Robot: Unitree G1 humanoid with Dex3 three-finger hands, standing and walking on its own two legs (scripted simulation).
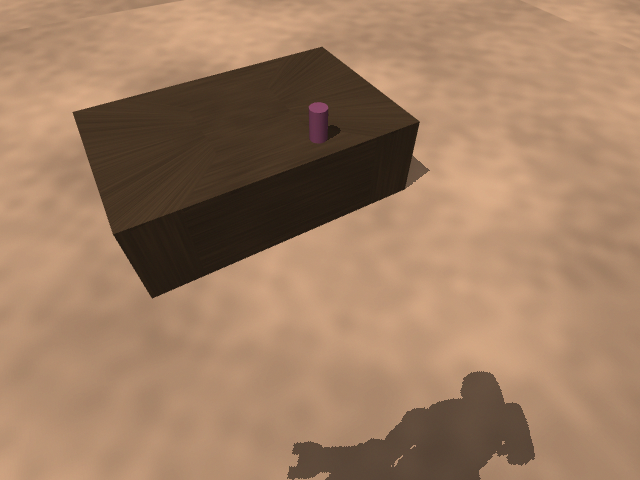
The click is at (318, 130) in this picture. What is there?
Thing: squat round
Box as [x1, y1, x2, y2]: [309, 102, 327, 142]
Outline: 315,102 309,105 309,138 313,142 323,142 327,138 327,106 324,103
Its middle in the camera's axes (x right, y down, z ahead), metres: -0.01 -0.43 +1.45
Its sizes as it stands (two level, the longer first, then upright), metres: 0.069 0.069 0.128
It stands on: a support 0.36 m high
